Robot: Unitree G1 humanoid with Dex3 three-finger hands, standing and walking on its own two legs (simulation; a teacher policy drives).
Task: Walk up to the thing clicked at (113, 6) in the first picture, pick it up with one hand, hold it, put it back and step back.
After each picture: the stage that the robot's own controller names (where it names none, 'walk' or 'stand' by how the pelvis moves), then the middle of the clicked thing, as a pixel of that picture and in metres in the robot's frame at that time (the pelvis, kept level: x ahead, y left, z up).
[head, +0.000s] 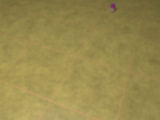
stand; (112, 8) +2.18 -0.48 -0.72
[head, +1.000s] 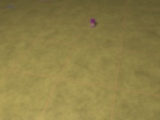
walk; (92, 23) +2.07 -0.01 -0.69
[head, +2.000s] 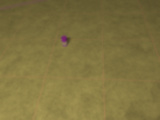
walk; (64, 41) +1.43 +0.28 -0.71
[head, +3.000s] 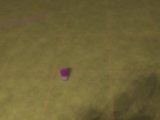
walk; (64, 75) +0.95 +0.26 -0.72
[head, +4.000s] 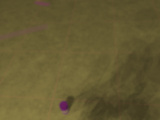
walk; (64, 107) +0.59 +0.24 -0.72
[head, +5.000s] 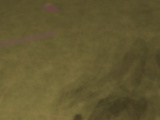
walk; out of the picture +0.44 +0.16 -0.70
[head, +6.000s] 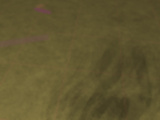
stand; out of the picture +0.38 +0.11 -0.71
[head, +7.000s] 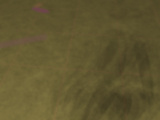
stand; out of the picture +0.37 +0.13 -0.73
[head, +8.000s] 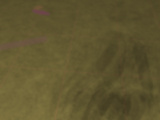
stand; out of the picture +0.36 +0.12 -0.73
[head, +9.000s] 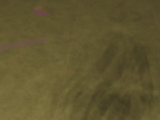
stand; out of the picture +0.36 +0.12 -0.73
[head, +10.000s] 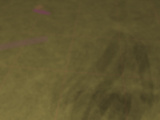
go down; out of the picture +0.35 +0.12 -0.73
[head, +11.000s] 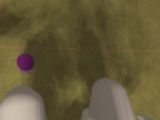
go down; (26, 64) +0.44 +0.16 -0.32
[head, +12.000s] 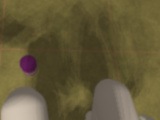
approach; (29, 66) +0.44 +0.17 -0.30
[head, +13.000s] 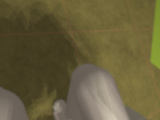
close in; out of the picture +0.43 +0.21 -0.22
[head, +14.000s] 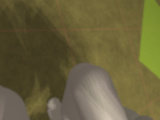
close; out of the picture +0.42 +0.22 -0.23
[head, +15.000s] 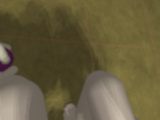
lift; out of the picture +0.38 +0.21 -0.17
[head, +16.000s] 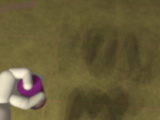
lift; (33, 93) +0.32 +0.17 +0.01
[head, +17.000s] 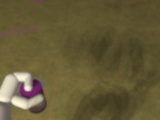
hold; (34, 97) +0.32 +0.17 +0.00
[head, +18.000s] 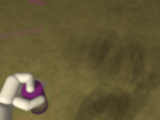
hold; (35, 98) +0.32 +0.17 +0.00
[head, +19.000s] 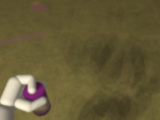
crouch; (38, 99) +0.31 +0.17 +0.01
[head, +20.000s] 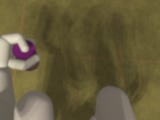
crouch; (27, 56) +0.44 +0.17 -0.11
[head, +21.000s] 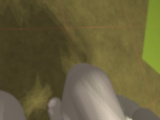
lower; out of the picture +0.42 +0.26 -0.24
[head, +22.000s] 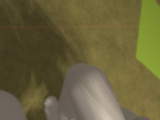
lower; out of the picture +0.43 +0.25 -0.24
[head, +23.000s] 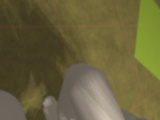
lower; out of the picture +0.44 +0.25 -0.24
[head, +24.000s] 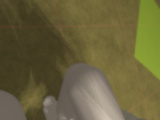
lower; out of the picture +0.44 +0.25 -0.24
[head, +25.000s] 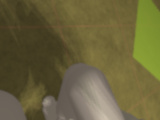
loosen; out of the picture +0.44 +0.25 -0.24
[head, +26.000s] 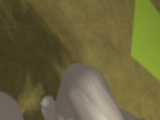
withdraw; out of the picture +0.43 +0.25 -0.24
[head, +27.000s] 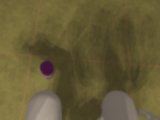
walk; (47, 70) +0.46 +0.17 -0.38
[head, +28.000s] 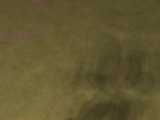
stand; out of the picture +0.38 +0.12 -0.66
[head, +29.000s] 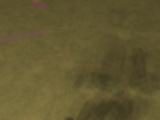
stand; out of the picture +0.40 +0.14 -0.66
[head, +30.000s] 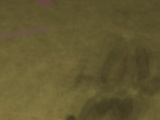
stand; out of the picture +0.40 +0.13 -0.67
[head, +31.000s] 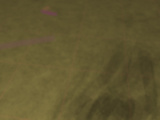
stand; out of the picture +0.42 +0.12 -0.72
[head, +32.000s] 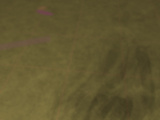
stand; out of the picture +0.39 +0.14 -0.73
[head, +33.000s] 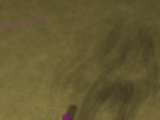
walk; out of the picture +0.41 +0.13 -0.71
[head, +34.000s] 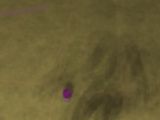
walk; (66, 95) +0.60 +0.09 -0.70
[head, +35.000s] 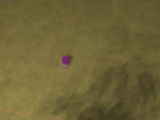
walk; (65, 62) +0.94 +0.14 -0.71
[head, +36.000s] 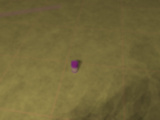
stand; (74, 66) +1.00 +0.11 -0.70
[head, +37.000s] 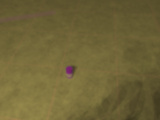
stand; (69, 72) +0.99 +0.14 -0.73
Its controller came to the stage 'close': yes
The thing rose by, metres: 0.70
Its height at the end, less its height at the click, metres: +0.00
